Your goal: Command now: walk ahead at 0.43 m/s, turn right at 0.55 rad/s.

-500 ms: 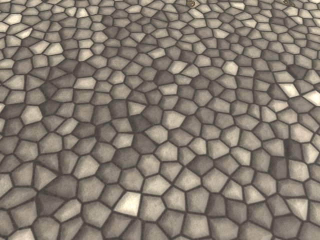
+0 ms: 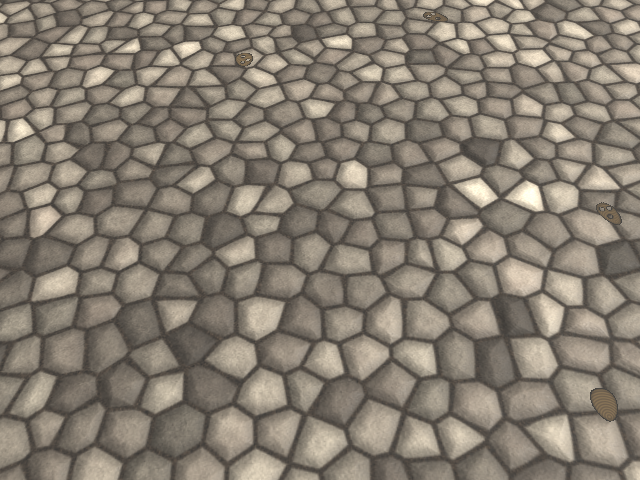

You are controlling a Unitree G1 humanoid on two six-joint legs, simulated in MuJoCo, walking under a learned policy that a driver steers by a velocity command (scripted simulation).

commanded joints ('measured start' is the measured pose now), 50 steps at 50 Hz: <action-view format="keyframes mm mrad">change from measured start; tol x32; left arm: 1 53 163 40 -43 2 -14 2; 30 -365 37 -49 -191 26 -20 -40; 36 83 209 8 -94 67 -62 17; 50 -13 59 -15 -25 13 -86 19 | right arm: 1 -108 -65 -11 -87 5 -7 0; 37 394 -3 -13 41 62 -57 -13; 50 38 -14 -32 -19 7 18 46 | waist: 1 33 -97 26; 10 -45 -127 -23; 13 -111 326 -245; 31 -73 70 33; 37 59 -327 -314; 50 -34 -98 46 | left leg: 1 -95 -20 33 -110 80 -27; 11 442 -83 36 -443 58 61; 13 770 317 -649 -677 -354 219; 34 456 100 -98 -493 571 191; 37 -42 -150 45 233 -309 136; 50 -169 10 37 86 173 82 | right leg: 1 32 -238 266 -146 22 -150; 10 -45 -243 324 57 236 -67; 15 -518 -69 99 847 -207 7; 34 -116 -99 -106 153 69 56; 37 409 -595 573 -51 -219 -98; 50 63 -361 -140 -189 287 -36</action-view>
